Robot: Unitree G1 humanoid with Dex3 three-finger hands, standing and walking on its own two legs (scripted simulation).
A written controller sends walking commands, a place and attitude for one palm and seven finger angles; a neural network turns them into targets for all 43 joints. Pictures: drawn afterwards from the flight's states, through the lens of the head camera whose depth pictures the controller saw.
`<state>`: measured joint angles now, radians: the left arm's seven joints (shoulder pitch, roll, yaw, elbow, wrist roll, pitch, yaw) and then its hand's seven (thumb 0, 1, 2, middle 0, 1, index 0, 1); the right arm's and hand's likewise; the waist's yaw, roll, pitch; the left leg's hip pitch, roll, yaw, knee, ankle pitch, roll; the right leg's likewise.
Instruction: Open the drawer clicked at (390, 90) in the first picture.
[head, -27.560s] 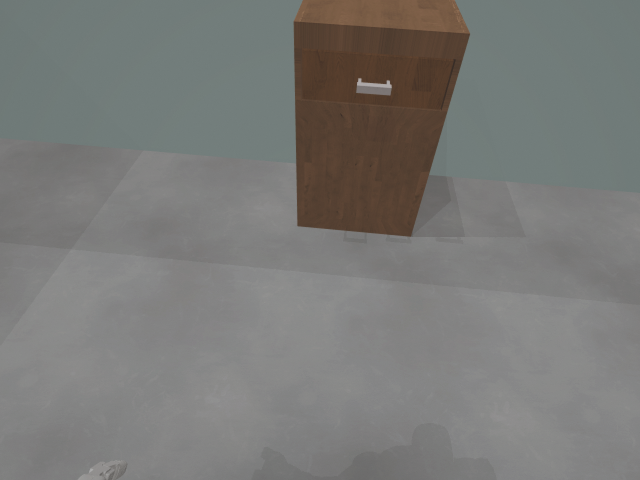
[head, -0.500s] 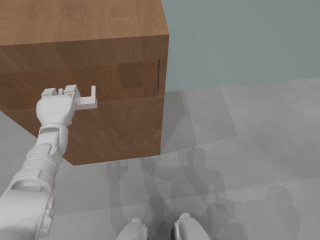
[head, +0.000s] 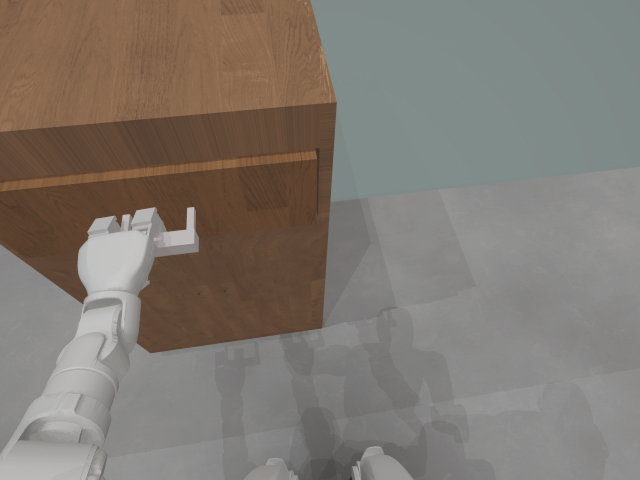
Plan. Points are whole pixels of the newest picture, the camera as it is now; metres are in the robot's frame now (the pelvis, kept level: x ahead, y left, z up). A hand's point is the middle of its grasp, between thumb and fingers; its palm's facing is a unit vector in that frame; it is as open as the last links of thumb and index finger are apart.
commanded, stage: pull the drawer open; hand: left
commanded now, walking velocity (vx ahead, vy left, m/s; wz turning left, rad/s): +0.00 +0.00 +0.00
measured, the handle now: (158, 231) +0.44 +0.24 -0.01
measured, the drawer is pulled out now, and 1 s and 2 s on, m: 0.01 0.13 0.25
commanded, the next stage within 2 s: none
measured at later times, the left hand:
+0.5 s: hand (136, 307) +0.34 +0.26 -0.04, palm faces -0.03 -0.08 -1.00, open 5.8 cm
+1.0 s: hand (131, 356) +0.27 +0.25 -0.04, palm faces -0.03 -0.07 -1.00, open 5.8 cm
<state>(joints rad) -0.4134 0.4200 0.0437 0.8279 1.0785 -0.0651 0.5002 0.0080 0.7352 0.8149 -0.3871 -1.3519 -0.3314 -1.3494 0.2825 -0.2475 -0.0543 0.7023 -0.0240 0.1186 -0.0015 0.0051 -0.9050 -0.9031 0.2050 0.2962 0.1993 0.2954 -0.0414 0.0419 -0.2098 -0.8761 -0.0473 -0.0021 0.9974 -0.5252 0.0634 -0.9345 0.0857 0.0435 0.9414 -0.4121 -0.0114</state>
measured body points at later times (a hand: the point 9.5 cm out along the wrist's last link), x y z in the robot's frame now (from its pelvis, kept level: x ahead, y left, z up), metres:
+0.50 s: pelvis +0.03 +0.01 +0.01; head +0.11 +0.01 +0.46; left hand +0.33 +0.26 +0.02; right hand +0.18 -0.24 -0.10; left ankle -0.04 +0.08 -0.67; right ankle +0.01 -0.12 -0.67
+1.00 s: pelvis +0.01 +0.00 +0.01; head +0.08 -0.01 +0.46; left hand +0.27 +0.25 +0.02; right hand +0.17 -0.25 -0.10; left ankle -0.04 +0.08 -0.67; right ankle +0.01 -0.11 -0.67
